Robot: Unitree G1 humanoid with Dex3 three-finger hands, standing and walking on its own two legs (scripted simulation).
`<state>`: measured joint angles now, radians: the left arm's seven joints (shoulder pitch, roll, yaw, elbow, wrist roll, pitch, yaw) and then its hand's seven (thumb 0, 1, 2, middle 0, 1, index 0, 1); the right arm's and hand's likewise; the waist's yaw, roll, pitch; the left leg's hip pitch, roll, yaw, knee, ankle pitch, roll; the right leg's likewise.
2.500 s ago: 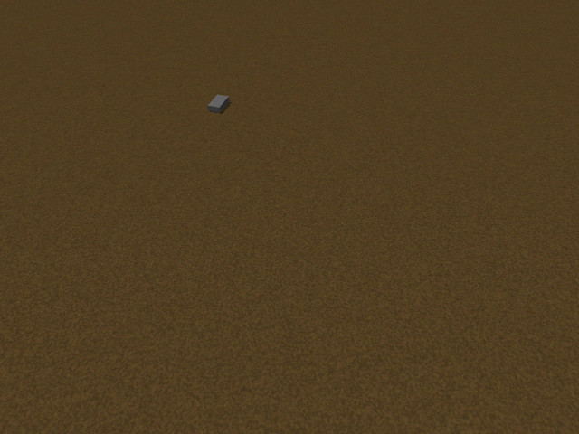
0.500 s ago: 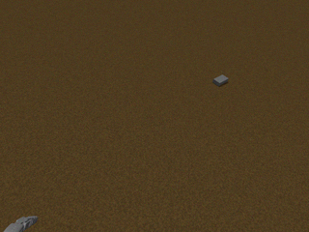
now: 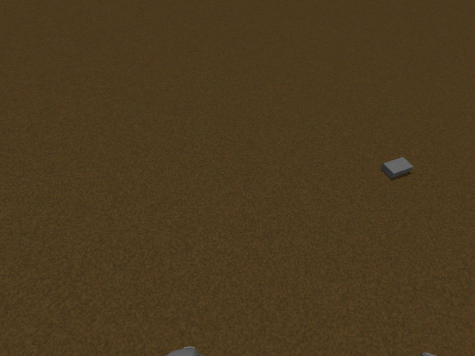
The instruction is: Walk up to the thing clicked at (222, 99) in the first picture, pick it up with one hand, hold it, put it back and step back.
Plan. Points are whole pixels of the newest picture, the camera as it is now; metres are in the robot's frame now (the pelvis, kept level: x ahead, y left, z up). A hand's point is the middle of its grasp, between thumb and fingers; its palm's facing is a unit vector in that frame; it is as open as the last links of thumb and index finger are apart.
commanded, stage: walk up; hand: left
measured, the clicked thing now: (396, 167) +1.33 -0.87 -0.71
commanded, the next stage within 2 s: none
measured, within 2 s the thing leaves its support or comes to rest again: neither
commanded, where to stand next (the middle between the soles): +1.07 -1.22 m, yaw +28 degrees
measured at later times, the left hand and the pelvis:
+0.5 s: hand (219, 279) +0.29 +0.07 -0.09, palm faces +0.18 -0.91 -0.36, open 7.3 cm; pelvis +0.24 -0.23 +0.03, yaw +10 degrees
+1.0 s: hand (292, 232) +0.44 -0.09 -0.14, palm faces +0.21 -0.94 -0.27, open 7.4 cm; pelvis +0.41 -0.38 +0.01, yaw +15 degrees
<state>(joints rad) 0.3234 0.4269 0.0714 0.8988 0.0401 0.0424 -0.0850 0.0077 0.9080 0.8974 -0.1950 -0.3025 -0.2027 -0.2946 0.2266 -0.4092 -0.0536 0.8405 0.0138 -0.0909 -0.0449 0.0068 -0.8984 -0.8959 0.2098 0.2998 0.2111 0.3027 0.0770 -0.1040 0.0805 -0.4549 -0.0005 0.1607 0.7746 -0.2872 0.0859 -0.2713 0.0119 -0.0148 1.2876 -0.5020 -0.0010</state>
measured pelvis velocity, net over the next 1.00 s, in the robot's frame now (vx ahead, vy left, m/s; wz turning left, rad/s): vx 0.41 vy -0.38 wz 0.27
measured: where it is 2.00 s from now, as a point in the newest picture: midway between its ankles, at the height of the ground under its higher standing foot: (409, 269)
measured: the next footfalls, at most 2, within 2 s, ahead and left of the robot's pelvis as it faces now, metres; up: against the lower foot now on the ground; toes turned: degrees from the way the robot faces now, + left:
right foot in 0.32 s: +0.32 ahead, -0.32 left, +0.00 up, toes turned +3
left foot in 0.72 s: +0.45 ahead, -0.17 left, +0.00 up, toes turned +20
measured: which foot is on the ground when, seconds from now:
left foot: down 0.00-0.34, up 0.36-0.70, down 0.72-1.00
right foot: up 0.00-0.30, down 0.32-0.74, up 0.76-1.00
